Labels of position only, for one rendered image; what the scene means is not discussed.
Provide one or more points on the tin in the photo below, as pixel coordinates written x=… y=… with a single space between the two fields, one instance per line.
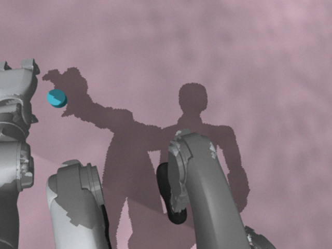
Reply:
x=57 y=98

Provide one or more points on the left robot hand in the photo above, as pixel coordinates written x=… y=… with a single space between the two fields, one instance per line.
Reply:
x=21 y=81

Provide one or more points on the left robot foot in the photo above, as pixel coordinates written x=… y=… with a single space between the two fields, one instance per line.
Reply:
x=106 y=226

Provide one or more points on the right robot foot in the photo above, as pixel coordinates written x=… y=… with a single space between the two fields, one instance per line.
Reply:
x=165 y=191

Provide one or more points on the right robot hand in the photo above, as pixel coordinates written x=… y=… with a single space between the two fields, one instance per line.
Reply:
x=258 y=241

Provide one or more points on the left robot arm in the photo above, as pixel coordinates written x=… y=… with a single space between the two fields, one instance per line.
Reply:
x=16 y=164

